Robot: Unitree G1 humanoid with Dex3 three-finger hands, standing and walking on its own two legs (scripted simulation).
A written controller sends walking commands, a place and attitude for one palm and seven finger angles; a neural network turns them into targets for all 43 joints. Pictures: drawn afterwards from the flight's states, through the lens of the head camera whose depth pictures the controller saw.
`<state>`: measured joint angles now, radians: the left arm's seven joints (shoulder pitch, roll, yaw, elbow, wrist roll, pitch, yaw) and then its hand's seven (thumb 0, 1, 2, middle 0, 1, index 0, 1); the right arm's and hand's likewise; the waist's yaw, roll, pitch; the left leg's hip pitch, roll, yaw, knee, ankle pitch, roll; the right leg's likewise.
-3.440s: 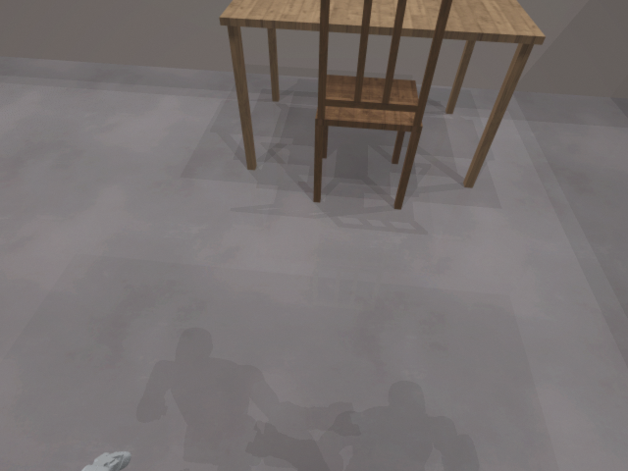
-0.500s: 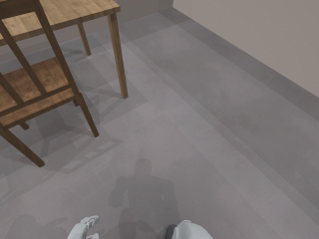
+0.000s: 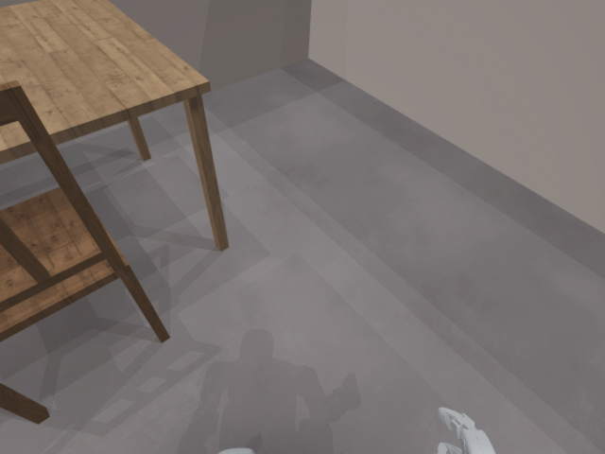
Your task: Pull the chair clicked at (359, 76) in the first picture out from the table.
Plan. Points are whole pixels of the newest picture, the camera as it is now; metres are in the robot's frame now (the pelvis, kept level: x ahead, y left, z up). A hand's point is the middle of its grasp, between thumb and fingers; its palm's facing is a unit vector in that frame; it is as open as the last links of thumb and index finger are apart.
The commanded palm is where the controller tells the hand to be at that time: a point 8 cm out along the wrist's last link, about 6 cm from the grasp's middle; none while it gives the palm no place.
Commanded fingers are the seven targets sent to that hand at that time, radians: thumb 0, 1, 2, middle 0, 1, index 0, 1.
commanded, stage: walk to a spot facing it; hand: left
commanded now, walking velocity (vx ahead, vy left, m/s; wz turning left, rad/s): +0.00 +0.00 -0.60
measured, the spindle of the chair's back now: out of the picture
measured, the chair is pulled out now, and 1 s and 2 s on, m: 0.00 0.00 0.00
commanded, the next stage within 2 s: turn to face it in 0.16 s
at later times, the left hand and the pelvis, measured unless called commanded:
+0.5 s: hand (247, 374) +0.25 +0.12 -0.14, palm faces -0.22 -0.95 -0.24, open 7.4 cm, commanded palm none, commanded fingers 0.00 0.90 0.90 -0.20 -0.30 -0.20 -0.30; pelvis +0.09 -0.03 +0.00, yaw -9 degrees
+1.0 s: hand out of the picture +0.12 +0.23 -0.16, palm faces +0.18 -0.96 -0.23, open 7.4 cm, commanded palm none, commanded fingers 0.00 0.90 0.90 -0.20 -0.30 -0.20 -0.30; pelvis +0.07 +0.01 +0.01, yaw +7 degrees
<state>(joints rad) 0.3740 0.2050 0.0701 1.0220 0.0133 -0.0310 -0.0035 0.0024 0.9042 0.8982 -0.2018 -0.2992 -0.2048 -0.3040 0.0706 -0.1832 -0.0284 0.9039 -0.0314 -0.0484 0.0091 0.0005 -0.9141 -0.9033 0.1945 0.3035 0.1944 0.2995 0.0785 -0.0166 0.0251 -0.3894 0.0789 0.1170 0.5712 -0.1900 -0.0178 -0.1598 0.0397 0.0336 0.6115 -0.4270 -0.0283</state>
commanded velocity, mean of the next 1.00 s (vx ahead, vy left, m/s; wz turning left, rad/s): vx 0.00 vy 0.00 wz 0.32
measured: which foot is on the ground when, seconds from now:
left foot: down 0.00-0.44, up 0.46-0.78, down 0.80-1.00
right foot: down 0.00-0.00, up 0.02-0.40, down 0.42-0.80, up 0.82-1.00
